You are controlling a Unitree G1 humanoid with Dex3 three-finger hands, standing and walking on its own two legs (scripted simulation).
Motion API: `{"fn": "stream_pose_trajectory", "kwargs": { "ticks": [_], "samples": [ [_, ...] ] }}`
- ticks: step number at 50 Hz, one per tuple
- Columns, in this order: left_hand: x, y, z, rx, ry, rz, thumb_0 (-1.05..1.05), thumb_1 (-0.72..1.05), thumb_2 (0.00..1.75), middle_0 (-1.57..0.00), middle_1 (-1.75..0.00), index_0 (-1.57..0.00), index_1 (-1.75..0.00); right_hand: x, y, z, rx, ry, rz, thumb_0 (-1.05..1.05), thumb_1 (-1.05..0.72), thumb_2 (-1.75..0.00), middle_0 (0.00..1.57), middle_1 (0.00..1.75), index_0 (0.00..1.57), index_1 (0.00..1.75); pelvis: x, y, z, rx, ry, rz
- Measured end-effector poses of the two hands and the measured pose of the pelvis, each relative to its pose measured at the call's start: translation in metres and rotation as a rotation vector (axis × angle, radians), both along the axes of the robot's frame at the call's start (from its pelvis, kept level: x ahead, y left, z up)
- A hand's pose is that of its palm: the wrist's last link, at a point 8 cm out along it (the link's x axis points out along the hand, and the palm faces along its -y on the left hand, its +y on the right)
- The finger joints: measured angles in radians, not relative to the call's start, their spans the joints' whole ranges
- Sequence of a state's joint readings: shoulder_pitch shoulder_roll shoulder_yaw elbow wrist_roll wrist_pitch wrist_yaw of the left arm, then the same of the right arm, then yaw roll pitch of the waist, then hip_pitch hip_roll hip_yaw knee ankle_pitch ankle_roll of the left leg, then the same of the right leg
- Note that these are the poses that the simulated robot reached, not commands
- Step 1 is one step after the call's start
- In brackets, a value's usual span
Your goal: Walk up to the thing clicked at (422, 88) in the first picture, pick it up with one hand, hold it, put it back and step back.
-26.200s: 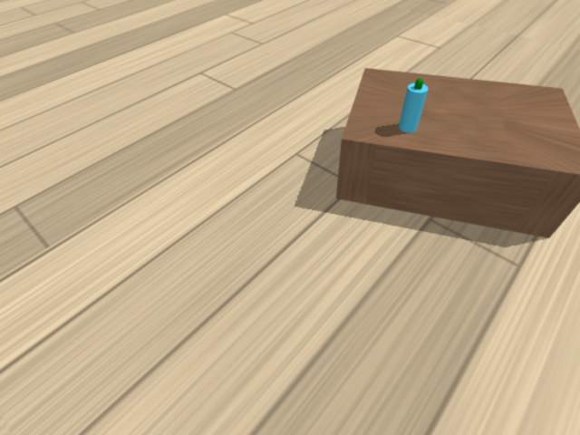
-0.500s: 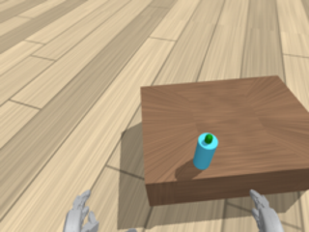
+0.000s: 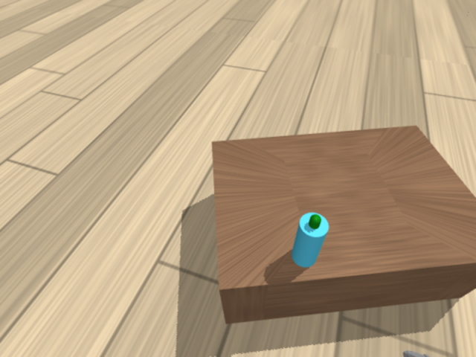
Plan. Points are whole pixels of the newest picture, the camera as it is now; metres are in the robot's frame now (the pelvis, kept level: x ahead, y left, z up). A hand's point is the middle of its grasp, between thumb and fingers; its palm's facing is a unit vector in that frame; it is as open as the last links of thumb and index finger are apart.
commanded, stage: stand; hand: right
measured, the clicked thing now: (309, 238) +0.48 -0.17 -0.27
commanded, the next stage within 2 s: step back in 1.84 s
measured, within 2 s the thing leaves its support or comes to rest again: neither
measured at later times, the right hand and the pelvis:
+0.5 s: hand out of the picture +0.05 -0.23 -0.12, palm faces +0.00 +0.94 -0.35, open 7.4 cm; pelvis -0.01 +0.01 +0.03, yaw +0 degrees
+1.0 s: hand out of the picture +0.06 -0.23 -0.12, palm faces -0.01 +0.94 -0.34, open 7.4 cm; pelvis +0.00 +0.02 +0.03, yaw +0 degrees
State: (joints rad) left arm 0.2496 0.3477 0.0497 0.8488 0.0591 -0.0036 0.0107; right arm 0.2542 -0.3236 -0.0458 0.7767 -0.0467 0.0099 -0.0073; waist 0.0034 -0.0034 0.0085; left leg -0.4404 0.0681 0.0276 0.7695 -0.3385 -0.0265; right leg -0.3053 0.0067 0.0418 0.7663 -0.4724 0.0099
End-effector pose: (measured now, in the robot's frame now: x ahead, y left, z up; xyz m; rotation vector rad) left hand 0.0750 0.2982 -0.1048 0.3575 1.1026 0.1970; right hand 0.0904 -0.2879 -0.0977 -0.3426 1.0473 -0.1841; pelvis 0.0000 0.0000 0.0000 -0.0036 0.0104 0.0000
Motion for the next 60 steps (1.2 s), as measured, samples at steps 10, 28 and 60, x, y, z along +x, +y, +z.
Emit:
{"fn": "stream_pose_trajectory", "kwargs": {
  "ticks": [10, 28, 60],
  "samples": [
    [-0.024, -0.006, -0.001, -0.043, 0.094, 0.049, 0.01, 0.90, 0.90, -0.20, -0.30, -0.20, -0.30, -0.028, 0.004, 0.000, 0.011, 0.120, -0.045, 0.00, -0.90, -0.90, 0.21, 0.30, 0.20, 0.29, 0.002, 0.002, 0.015, -0.005, -0.034, -0.001],
    [-0.039, -0.002, 0.002, -0.079, 0.135, 0.059, 0.00, 0.90, 0.90, -0.20, -0.30, -0.20, -0.30, -0.050, 0.009, 0.014, 0.007, 0.173, -0.079, 0.00, -0.90, -0.90, 0.21, 0.30, 0.20, 0.30, -0.011, 0.009, 0.031, -0.011, -0.079, 0.003],
    [-0.026, 0.013, 0.007, -0.067, 0.165, 0.059, 0.00, 0.90, 0.90, -0.20, -0.30, -0.20, -0.30, -0.025, 0.016, 0.018, 0.010, 0.186, -0.077, 0.00, -0.90, -0.90, 0.21, 0.30, 0.20, 0.30, 0.001, 0.021, 0.035, -0.004, -0.057, 0.004]
  ]
}}
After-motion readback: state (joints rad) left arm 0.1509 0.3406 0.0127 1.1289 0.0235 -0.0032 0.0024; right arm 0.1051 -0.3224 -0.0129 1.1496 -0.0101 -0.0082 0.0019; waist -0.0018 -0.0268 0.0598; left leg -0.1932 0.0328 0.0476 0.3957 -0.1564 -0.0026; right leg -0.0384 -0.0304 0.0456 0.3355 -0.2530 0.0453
